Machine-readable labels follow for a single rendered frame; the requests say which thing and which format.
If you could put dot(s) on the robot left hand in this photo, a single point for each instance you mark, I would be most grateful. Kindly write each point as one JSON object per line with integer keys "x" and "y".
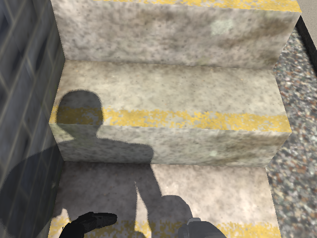
{"x": 86, "y": 223}

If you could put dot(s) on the robot right shin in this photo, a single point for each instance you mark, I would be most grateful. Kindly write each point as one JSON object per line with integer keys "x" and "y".
{"x": 193, "y": 219}

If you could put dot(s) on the right robot thigh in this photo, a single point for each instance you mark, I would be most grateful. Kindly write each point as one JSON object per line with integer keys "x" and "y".
{"x": 199, "y": 229}

